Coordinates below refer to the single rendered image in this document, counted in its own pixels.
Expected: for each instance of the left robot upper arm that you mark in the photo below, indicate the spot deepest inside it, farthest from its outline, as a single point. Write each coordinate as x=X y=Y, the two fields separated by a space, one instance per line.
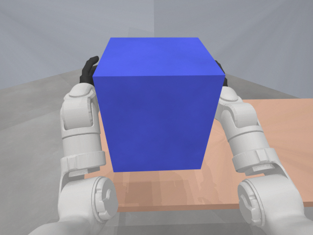
x=84 y=208

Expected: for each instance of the right robot upper arm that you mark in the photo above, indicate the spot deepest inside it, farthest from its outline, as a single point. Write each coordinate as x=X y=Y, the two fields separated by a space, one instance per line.
x=273 y=204

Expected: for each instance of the robot left hand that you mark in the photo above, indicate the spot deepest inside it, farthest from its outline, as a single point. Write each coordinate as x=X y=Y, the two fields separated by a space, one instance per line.
x=88 y=70

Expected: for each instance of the robot right hand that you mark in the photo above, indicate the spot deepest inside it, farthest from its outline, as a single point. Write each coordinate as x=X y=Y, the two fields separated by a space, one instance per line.
x=225 y=80

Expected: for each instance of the table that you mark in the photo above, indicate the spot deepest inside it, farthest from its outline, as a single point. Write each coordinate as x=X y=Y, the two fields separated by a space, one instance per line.
x=288 y=128

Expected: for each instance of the carton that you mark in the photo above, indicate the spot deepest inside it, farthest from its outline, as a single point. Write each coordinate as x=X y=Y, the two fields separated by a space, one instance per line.
x=157 y=99

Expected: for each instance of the robot right forearm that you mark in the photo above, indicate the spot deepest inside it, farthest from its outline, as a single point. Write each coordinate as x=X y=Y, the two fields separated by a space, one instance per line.
x=252 y=154

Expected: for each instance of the robot left forearm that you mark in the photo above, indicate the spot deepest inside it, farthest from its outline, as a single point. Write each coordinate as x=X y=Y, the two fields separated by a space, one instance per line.
x=80 y=131

